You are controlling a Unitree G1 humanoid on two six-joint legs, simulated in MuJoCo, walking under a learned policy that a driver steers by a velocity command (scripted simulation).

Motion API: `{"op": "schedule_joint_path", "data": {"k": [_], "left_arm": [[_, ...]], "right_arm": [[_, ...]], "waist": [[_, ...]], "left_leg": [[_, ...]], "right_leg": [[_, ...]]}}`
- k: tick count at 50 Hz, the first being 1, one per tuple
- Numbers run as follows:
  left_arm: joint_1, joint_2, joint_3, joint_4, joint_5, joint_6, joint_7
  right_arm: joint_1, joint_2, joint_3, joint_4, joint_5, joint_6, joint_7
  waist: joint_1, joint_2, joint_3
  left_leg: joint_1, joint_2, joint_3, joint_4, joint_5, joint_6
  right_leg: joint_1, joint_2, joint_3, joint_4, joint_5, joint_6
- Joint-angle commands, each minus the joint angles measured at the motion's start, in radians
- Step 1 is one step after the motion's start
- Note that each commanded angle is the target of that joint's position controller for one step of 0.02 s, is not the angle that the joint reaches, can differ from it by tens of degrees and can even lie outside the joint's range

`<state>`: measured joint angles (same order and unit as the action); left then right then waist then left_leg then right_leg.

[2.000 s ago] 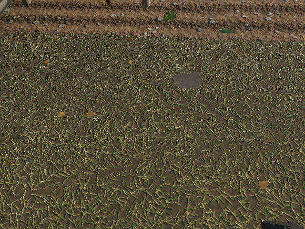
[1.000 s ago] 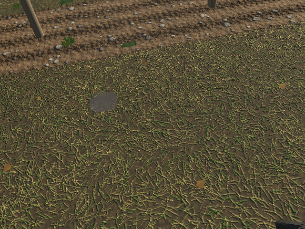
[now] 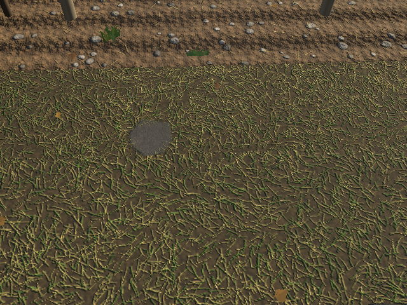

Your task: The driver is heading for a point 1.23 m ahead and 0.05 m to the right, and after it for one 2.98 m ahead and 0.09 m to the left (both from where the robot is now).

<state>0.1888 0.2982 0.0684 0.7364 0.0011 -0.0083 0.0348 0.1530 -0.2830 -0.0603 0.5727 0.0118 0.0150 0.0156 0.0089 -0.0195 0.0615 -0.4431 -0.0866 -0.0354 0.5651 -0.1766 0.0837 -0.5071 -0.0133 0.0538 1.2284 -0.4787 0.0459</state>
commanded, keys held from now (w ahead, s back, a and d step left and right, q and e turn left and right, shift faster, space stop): w+q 0.24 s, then w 0.28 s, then w+e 0.48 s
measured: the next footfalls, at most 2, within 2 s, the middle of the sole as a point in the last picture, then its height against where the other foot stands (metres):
right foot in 0.34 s outside the picture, level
left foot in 0.94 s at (124, 279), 0.16 m lower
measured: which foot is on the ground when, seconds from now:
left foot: down 0.00-0.34, up 0.36-0.92, down 0.94-1.00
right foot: up 0.00-0.32, down 0.34-0.96, up 0.98-1.00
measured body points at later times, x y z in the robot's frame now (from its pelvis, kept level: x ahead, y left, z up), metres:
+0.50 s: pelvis +0.17 -0.03 +0.02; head +0.18 -0.06 +0.47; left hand +0.16 +0.25 -0.09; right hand +0.37 -0.27 -0.09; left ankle +0.15 +0.11 -0.66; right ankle +0.17 -0.14 -0.73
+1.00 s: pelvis +0.45 +0.15 -0.15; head +0.49 +0.17 +0.29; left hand +0.32 +0.41 -0.28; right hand +0.73 -0.04 -0.22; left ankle +0.50 +0.29 -0.89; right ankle +0.22 -0.12 -0.65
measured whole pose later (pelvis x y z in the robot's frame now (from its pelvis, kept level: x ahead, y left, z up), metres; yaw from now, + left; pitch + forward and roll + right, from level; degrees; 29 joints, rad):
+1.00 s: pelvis +0.45 +0.15 -0.15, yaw +4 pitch +3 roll -3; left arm 0.57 0.27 0.08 0.88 -0.04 -0.03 0.04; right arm -0.01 -0.25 -0.05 0.70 -0.01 -0.11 0.07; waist 0.13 0.01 0.01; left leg -0.41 0.06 -0.06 0.55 -0.19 -0.04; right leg -0.18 -0.03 0.27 1.49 -0.82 0.04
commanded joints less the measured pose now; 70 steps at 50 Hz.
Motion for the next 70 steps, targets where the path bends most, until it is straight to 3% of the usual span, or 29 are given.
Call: {"op": "schedule_joint_path", "data": {"k": [1,5,11,15,16,17,18,19,20,23,29,32,36,39,41,44,45,47,48,49,50,51,52,54,56,60,66,68,70], "left_arm": [[0.035,0.119,0.031,-0.065,0.011,-0.011,-0.003],[-0.036,0.073,0.011,-0.077,0.01,-0.03,-0.006],[-0.137,0.088,0.01,-0.111,0.001,-0.076,-0.029],[-0.006,0.068,0.013,-0.081,-0.013,-0.096,-0.044],[0.054,0.068,0.017,-0.065,-0.011,-0.098,-0.044],[0.146,0.111,0.025,-0.056,0.006,-0.095,-0.039],[0.193,0.206,0.048,-0.034,0.031,-0.088,-0.043],[0.199,0.2,0.058,-0.028,0.014,-0.089,-0.053],[0.178,0.144,0.042,-0.038,-0.005,-0.092,-0.051],[0.132,0.079,0.012,-0.037,-0.014,-0.09,-0.043],[0.24,0.093,0.007,0.04,-0.011,-0.076,-0.043],[0.276,0.087,-0.001,0.035,-0.009,-0.08,-0.037],[0.52,0.094,0.012,0.108,-0.023,-0.063,0.012],[0.425,0.07,0.007,0.084,-0.035,-0.041,0.04],[0.37,0.083,0.016,0.054,-0.032,-0.033,0.036],[0.353,0.058,0.028,0.048,-0.046,-0.017,0.035],[0.348,0.065,0.032,0.043,-0.038,-0.012,0.037],[0.327,0.082,0.04,0.06,-0.028,-0.014,0.026],[0.405,-0.01,0.021,0.109,-0.027,-0.024,0.011],[0.649,-0.118,-0.005,0.128,-0.03,-0.045,-0.016],[0.702,-0.051,-0.007,0.118,-0.064,-0.076,-0.025],[0.599,-0.036,-0.008,0.058,-0.102,-0.081,-0.005],[0.462,-0.017,-0.002,0.041,-0.094,-0.063,0.03],[0.325,0.009,0.002,0.012,-0.056,-0.027,0.042],[0.213,0.02,0.027,-0.014,-0.041,-0.011,0.031],[0.074,-0.058,0.006,-0.109,-0.015,-0.032,-0.011],[-0.109,-0.058,-0.009,-0.205,-0.008,-0.009,-0.078],[-0.063,-0.019,0.009,-0.211,-0.002,-0.007,-0.088],[0.178,0.074,0.055,-0.15,0.0,-0.001,-0.078]], "right_arm": [[0.03,-0.143,-0.043,-0.062,-0.004,-0.013,-0.018],[0.066,-0.151,-0.047,-0.034,0.0,-0.03,-0.044],[0.118,-0.191,-0.053,-0.003,0.007,-0.018,-0.054],[0.112,-0.127,-0.029,0.005,0.005,-0.003,-0.048],[0.125,-0.092,-0.017,0.012,0.004,-0.004,-0.048],[0.14,-0.029,0.006,0.008,0.003,-0.008,-0.046],[0.172,-0.026,0.006,-0.031,0.023,-0.025,-0.044],[0.149,-0.112,-0.016,-0.032,0.028,-0.043,-0.045],[0.108,-0.16,-0.033,-0.019,0.027,-0.048,-0.045],[0.086,-0.119,-0.029,-0.002,0.006,-0.053,-0.028],[-0.018,-0.037,-0.004,-0.017,-0.02,-0.079,0.003],[-0.064,-0.048,-0.01,-0.009,-0.016,-0.098,0.018],[-0.361,-0.07,-0.018,-0.079,-0.003,-0.152,0.053],[-0.369,-0.01,0.004,-0.066,-0.015,-0.163,0.089],[-0.276,-0.017,-0.003,-0.028,0.002,-0.148,0.102],[-0.216,-0.06,-0.017,0.015,0.021,-0.129,0.07],[-0.149,-0.078,-0.024,0.05,0.01,-0.13,0.062],[0.183,-0.126,-0.053,0.17,-0.006,-0.123,0.037],[0.349,-0.118,-0.039,0.223,-0.03,-0.122,0.038],[0.329,-0.198,-0.041,0.243,-0.04,-0.116,0.047],[0.316,-0.214,-0.058,0.248,-0.025,-0.094,0.061],[0.328,-0.274,-0.086,0.299,-0.011,-0.077,0.064],[0.238,-0.19,-0.063,0.3,-0.011,-0.076,0.059],[0.059,-0.097,-0.025,0.275,-0.03,-0.109,0.055],[0.004,-0.005,-0.001,0.311,-0.026,-0.126,0.037],[0.074,-0.047,0.0,0.352,-0.037,-0.131,-0.026],[0.16,-0.134,-0.022,0.354,0.005,-0.081,-0.045],[0.158,-0.174,-0.036,0.335,0.008,-0.066,-0.054],[0.114,-0.185,-0.042,0.303,0.017,-0.059,-0.055]], "waist": [[0.005,0.11,-0.15],[-0.021,0.131,-0.132],[-0.05,0.145,-0.099],[0.028,0.153,-0.12],[0.057,0.135,-0.116],[0.08,0.017,-0.154],[0.04,-0.219,-0.142],[0.054,-0.212,-0.054],[0.052,-0.131,0.005],[0.017,-0.099,0.018],[0.044,-0.087,-0.049],[0.051,-0.077,-0.053],[0.166,-0.093,0.02],[0.138,-0.05,0.068],[0.102,-0.06,0.035],[0.069,-0.071,0.028],[0.049,-0.056,-0.016],[-0.108,0.031,-0.146],[-0.154,0.159,-0.242],[-0.005,0.541,-0.358],[0.006,0.588,-0.441],[0.011,0.444,-0.461],[0.013,0.205,-0.349],[0.031,0.083,-0.178],[0.042,0.155,-0.066],[0.023,0.158,-0.01],[-0.037,0.047,0.039],[-0.005,0.092,-0.024],[0.124,0.065,-0.142]], "left_leg": [[0.191,0.222,-0.377,-0.302,-0.162,0.175],[0.175,0.194,-0.373,-0.323,-0.214,0.178],[0.156,0.19,-0.453,-0.3,-0.257,0.158],[0.057,0.146,-0.443,-0.215,-0.241,0.124],[0.024,0.122,-0.43,-0.149,-0.236,0.093],[-0.057,0.057,-0.346,0.082,-0.341,0.025],[-0.272,-0.05,-0.195,0.316,-0.394,-0.015],[-0.42,-0.003,-0.177,0.445,-0.386,-0.027],[-0.44,0.035,-0.191,0.508,-0.296,-0.024],[-0.414,0.101,-0.162,0.495,-0.12,-0.027],[-0.282,0.159,-0.034,0.375,0.173,-0.074],[-0.238,0.135,0.0,0.366,0.226,-0.073],[-0.717,0.175,-0.106,0.212,0.196,-0.052],[-0.325,0.14,-0.07,0.013,0.539,-0.063],[-0.003,0.111,-0.072,0.013,0.648,-0.073],[0.025,0.186,-0.131,-0.109,0.568,-0.09],[0.07,0.199,-0.127,-0.167,0.592,-0.094],[0.491,0.212,-0.049,-0.21,0.691,-0.106],[0.83,0.317,-0.147,-0.048,0.706,-0.065],[1.054,0.396,-0.178,0.272,1.247,-0.073],[0.998,0.446,-0.329,0.174,1.175,-0.008],[0.862,0.558,-0.568,-0.073,0.497,0.112],[0.687,0.545,-0.603,-0.235,0.146,0.122],[0.36,0.548,-0.449,-0.198,0.28,0.156],[0.182,0.41,-0.219,-0.201,0.202,0.039],[0.199,0.347,-0.024,-0.282,0.487,0.054],[0.37,0.363,0.115,-0.225,0.694,0.025],[0.37,0.335,0.166,-0.106,0.923,0.0],[0.267,0.286,0.191,0.23,0.873,-0.036]], "right_leg": [[-0.111,-0.039,0.037,-0.108,0.155,-0.005],[-0.068,-0.016,0.04,-0.369,0.225,0.009],[0.022,0.03,0.057,-0.585,0.273,-0.01],[0.313,0.042,0.0,-0.696,0.303,-0.032],[0.407,0.02,0.005,-0.765,0.291,-0.052],[0.537,-0.142,0.169,-0.854,0.191,-0.107],[0.633,-0.296,0.488,-0.932,0.014,-0.237],[0.581,-0.375,0.675,-0.999,-0.182,-0.324],[0.532,-0.351,0.611,-1.007,-0.185,-0.32],[0.486,-0.243,0.401,-1.033,0.055,-0.259],[0.436,-0.186,0.202,-0.995,0.58,-0.269],[0.397,-0.169,0.176,-0.932,0.594,-0.275],[0.825,-0.25,0.381,-0.809,0.442,-0.27],[0.415,-0.16,0.263,-0.77,0.275,-0.218],[0.198,-0.118,0.225,-0.751,0.175,-0.188],[0.352,-0.105,0.243,-0.555,0.173,-0.143],[0.42,-0.083,0.253,-0.431,0.229,-0.125],[0.271,-0.021,0.192,0.002,0.267,-0.051],[-0.042,0.067,0.188,0.387,-0.308,-0.013],[-0.335,0.03,0.228,0.662,-0.411,-0.008],[-0.382,0.012,0.226,0.72,-0.306,0.002],[-0.423,0.002,0.123,0.769,-0.167,0.017],[-0.436,-0.048,0.037,0.762,-0.047,0.018],[-0.349,-0.116,0.055,0.679,0.093,-0.034],[-0.276,-0.146,0.132,0.342,0.24,-0.091],[-0.181,-0.088,0.08,-0.219,0.469,-0.064],[-0.163,-0.025,-0.08,-0.495,0.459,-0.115],[0.01,0.043,-0.148,-0.522,0.386,-0.138],[0.363,0.098,-0.141,-0.641,0.487,-0.192]]}}
Velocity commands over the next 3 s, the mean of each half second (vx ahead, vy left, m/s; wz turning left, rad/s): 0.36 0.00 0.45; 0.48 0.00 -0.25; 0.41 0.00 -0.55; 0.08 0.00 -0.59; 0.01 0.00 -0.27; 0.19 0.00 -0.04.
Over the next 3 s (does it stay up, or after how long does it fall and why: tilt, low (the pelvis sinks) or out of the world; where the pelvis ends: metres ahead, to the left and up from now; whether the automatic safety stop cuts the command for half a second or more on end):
stays up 0.87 0.17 -0.15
